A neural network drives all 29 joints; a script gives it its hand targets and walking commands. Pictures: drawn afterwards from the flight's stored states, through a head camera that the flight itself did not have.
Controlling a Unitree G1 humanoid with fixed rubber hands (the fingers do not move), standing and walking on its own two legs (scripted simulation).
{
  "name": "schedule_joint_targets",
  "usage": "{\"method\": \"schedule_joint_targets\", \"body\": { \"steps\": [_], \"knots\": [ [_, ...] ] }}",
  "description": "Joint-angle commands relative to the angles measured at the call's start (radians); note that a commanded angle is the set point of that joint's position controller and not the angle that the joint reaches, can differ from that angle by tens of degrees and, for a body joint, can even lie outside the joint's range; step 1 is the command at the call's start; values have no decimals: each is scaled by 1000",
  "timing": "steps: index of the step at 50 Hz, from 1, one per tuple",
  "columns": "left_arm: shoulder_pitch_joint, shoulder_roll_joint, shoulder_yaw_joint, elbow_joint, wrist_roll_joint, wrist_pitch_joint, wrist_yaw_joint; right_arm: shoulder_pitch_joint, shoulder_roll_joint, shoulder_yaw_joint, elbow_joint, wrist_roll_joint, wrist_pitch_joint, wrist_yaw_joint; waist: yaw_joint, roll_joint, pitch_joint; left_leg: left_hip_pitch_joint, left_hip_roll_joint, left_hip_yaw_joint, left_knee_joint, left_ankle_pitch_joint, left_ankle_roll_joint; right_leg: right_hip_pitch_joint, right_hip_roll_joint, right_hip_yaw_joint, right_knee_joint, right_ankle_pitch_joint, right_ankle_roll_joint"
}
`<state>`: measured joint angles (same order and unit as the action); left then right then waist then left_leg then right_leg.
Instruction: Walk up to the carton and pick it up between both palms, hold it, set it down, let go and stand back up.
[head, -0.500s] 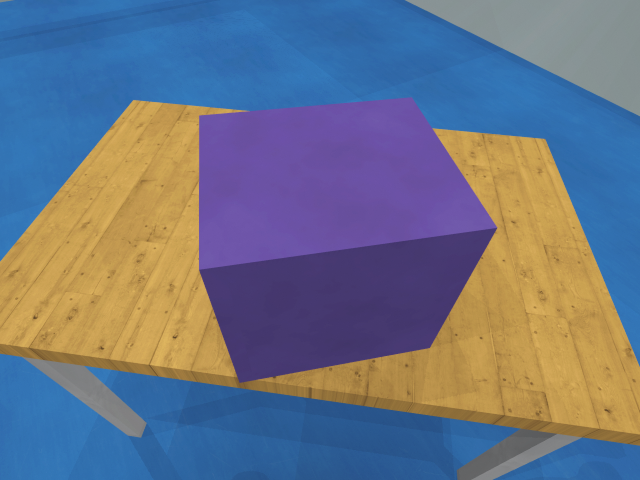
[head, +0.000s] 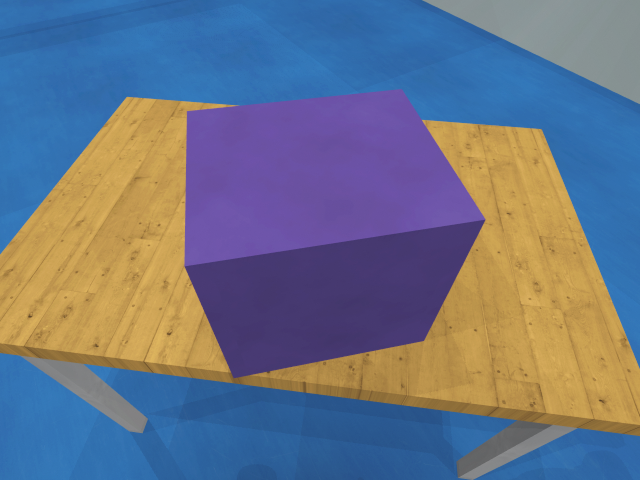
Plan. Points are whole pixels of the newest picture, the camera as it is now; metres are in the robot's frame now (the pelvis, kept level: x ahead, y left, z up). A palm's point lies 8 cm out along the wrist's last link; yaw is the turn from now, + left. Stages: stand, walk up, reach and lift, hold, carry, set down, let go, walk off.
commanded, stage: stand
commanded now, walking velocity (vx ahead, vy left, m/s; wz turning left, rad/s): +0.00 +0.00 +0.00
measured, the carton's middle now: (316, 236) +0.41 +0.01 +0.05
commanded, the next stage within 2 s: none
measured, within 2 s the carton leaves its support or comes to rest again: neither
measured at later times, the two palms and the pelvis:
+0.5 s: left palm out of the picture +0.05 +0.28 -0.12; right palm out of the picture +0.03 -0.29 -0.13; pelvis +0.00 +0.00 +0.00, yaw +0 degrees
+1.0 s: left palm out of the picture +0.03 +0.29 -0.13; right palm out of the picture +0.03 -0.27 -0.13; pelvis -0.01 +0.01 +0.00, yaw +0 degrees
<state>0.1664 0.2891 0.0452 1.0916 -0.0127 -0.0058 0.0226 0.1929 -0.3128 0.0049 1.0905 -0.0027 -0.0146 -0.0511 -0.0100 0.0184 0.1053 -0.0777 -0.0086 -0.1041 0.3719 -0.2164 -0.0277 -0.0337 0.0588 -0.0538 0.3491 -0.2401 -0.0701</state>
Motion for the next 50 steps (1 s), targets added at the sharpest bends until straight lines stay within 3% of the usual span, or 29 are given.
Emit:
{"method": "schedule_joint_targets", "body": {
  "steps": [1, 2, 3, 4, 5, 6, 7, 8, 9, 11, 15, 16, 17, 21, 22, 24, 26, 27, 28, 30, 32, 34, 35, 36, 40, 44, 45, 46, 50],
  "knots": [
    [40, 186, 35, -57, -16, -28, 9, 15, -189, -22, -30, 6, -31, -18, 20, -26, -88, -51, 110, -37, -14, 182, 38, 40, -225, 148, -86, 409, 63],
    [19, 240, 49, -73, -3, -26, 13, -23, -175, -23, -42, 3, -19, -17, 37, -48, -35, -47, 96, -42, -16, 166, 26, 0, -204, 136, -74, 388, 68],
    [-30, 216, 42, -80, 1, -28, 11, 58, -132, -4, -23, 3, -8, -20, -2, -56, -41, -53, 116, -47, -48, 128, 31, -17, -227, 163, -82, 283, 24],
    [-8, 244, 48, -96, -6, -21, 7, 40, -141, -6, -21, 2, -6, -20, 5, -75, 5, -8, 105, -52, -45, 135, 26, -99, -202, 150, -105, 225, 63],
    [-36, 255, 56, -97, 14, -25, 16, 13, -162, -7, -47, -2, -6, -20, -3, 48, -29, -10, 120, -50, -39, 224, 26, -46, -202, 147, -93, 282, 47],
    [-3, 272, 64, -87, -8, -30, 14, 61, -243, -30, -27, 17, -12, -22, -5, 65, -36, -36, 131, -47, -41, 234, 31, 6, -222, 167, -103, 303, 45],
    [10, 245, 53, -80, -9, -27, 8, 67, -224, -27, -15, 5, -9, -18, -4, -23, 22, -34, 131, -54, -65, 235, 37, -39, -211, 142, -79, 302, 45],
    [35, 222, 42, -65, -16, -21, 10, 10, -216, -20, -18, -1, -6, -11, 27, 15, 1, -75, 116, -48, -56, 252, 31, 18, -178, 121, -99, 243, 49],
    [46, 204, 46, -73, -11, -20, 16, -34, -221, -28, -56, 1, -21, -15, 31, -108, -38, -67, 124, -76, -42, 190, 46, 33, -209, 140, -104, 322, 55],
    [2, 240, 55, -98, 3, -24, 16, 6, -210, -32, -27, -1, -25, -18, 9, -8, -80, 22, 124, -39, -32, 251, 36, 8, -231, 147, -68, 385, 59],
    [-18, 197, 38, -95, -9, -27, 7, 88, -163, -18, -5, 5, -20, -18, 0, -17, -22, -34, 119, -38, -70, 182, 25, -23, -209, 162, -94, 179, 45],
    [-20, 240, 47, -127, -6, -29, 17, -11, -231, -34, -38, 8, -19, -17, 7, 9, -11, -42, 122, -50, -56, 219, 42, -29, -191, 138, -106, 280, 45],
    [16, 242, 59, -89, -12, -38, 6, -17, -174, -18, -18, -4, -22, -18, 43, -17, -35, -77, 111, -50, -18, 275, 33, 51, -199, 132, -77, 358, 66],
    [16, 232, 43, -95, -18, -34, 13, 5, -216, -28, -26, 12, -16, -21, 27, -34, -49, -36, 114, -54, -50, 255, 27, 19, -196, 125, -62, 323, 38],
    [5, 220, 36, -84, 2, -23, 16, -37, -188, -25, -42, 19, -20, -15, 9, -108, -95, 15, 124, -53, -24, 188, 36, -10, -211, 124, -94, 405, 56],
    [15, 234, 38, -88, 2, -31, 22, -22, -248, -43, -52, 11, -20, -16, 15, -34, -32, -65, 105, -31, -13, 193, 32, 22, -219, 146, -73, 467, 93],
    [61, 264, 44, -84, -9, -25, 24, 29, -202, -33, -22, 6, -3, -16, 13, -69, -26, -56, 100, -35, -30, 119, 20, 10, -235, 165, -80, 457, 101],
    [34, 273, 61, -94, -6, -29, 17, 0, -236, -40, -26, 10, -6, -22, 23, 13, -80, -45, 100, -28, -28, 158, 23, 18, -217, 150, -80, 318, 61],
    [10, 280, 61, -98, 0, -17, 26, -16, -167, -23, -27, 9, -3, -14, 14, 15, -49, -66, 80, -12, -5, 90, 19, -27, -212, 163, -117, 253, 98],
    [59, 238, 51, -77, 3, -14, 15, -1, -135, -8, -20, 4, -2, -9, 22, -63, -65, -36, 94, -34, -27, 67, 38, -44, -214, 184, -165, 86, 47],
    [42, 223, 39, -79, -5, -20, 13, 28, -189, -24, -14, -3, -2, -18, 5, -26, -5, -31, 107, -47, -43, 118, 35, -74, -215, 162, -138, 85, 49],
    [33, 239, 48, -84, -2, -27, 26, -27, -242, -45, -37, -1, -14, -11, -2, 18, -35, -42, 125, -51, -48, 183, 50, -14, -213, 157, -131, 310, 77],
    [14, 237, 35, -104, -10, -30, 14, -12, -249, -39, -38, 7, -17, -7, -5, -41, -47, -70, 118, -58, -35, 198, 49, 21, -208, 141, -95, 348, 62],
    [58, 214, 45, -93, -3, -33, 11, -47, -222, -41, -59, -1, -25, -5, 28, -20, -85, -43, 119, -60, -51, 176, 56, 47, -209, 148, -70, 317, 30],
    [3, 217, 39, -92, -4, -27, 17, -31, -221, -45, -23, 12, -27, -9, 11, 16, -74, -25, 118, -33, -43, 234, 35, 13, -213, 167, -98, 328, 88],
    [13, 202, 30, -77, -6, -26, 13, -25, -173, -33, -16, 5, -17, -6, 10, -31, -46, -33, 124, -40, -71, 269, 41, 18, -201, 129, -60, 281, 37],
    [87, 226, 38, -74, -11, -26, 10, -33, -195, -25, -15, -6, -13, -7, 56, -28, -69, -54, 124, -47, -49, 294, 35, 62, -194, 125, -75, 304, 39],
    [50, 184, 27, -57, -9, -17, 8, 9, -193, -31, -4, 9, -17, -6, 11, -13, -57, -50, 115, -61, -70, 242, 39, 13, -203, 131, -82, 260, 37],
    [18, 239, 44, -61, -4, -17, 21, -20, -189, -38, -32, 3, -7, -8, 15, 13, -25, -80, 115, -50, -66, 149, 37, -6, -217, 178, -123, 147, 60]
  ]
}}
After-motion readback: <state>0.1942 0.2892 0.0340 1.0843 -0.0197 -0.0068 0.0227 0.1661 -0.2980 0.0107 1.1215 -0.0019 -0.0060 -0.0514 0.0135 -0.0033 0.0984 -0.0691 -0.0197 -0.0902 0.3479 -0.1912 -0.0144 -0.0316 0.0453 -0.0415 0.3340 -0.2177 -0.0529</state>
